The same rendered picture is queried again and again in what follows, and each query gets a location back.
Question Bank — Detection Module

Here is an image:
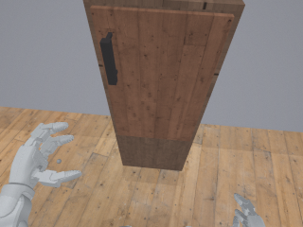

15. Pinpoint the robot left hand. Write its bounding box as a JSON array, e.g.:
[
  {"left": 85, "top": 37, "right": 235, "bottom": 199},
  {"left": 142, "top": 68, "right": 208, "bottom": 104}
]
[{"left": 9, "top": 122, "right": 82, "bottom": 189}]

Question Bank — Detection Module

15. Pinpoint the cupboard door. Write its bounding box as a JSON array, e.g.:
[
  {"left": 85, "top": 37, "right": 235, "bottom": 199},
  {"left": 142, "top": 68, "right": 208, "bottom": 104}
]
[{"left": 90, "top": 5, "right": 235, "bottom": 142}]

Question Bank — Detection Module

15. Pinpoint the handle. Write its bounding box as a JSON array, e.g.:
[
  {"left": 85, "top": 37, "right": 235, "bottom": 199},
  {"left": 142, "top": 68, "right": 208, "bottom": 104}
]
[{"left": 99, "top": 32, "right": 118, "bottom": 85}]

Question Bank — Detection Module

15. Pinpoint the robot right hand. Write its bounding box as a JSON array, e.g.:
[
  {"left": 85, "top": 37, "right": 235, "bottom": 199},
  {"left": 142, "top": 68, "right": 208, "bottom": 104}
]
[{"left": 230, "top": 193, "right": 266, "bottom": 227}]

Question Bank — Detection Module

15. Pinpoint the robot left forearm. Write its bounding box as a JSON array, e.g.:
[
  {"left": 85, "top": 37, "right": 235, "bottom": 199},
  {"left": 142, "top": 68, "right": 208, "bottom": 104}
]
[{"left": 0, "top": 183, "right": 35, "bottom": 227}]

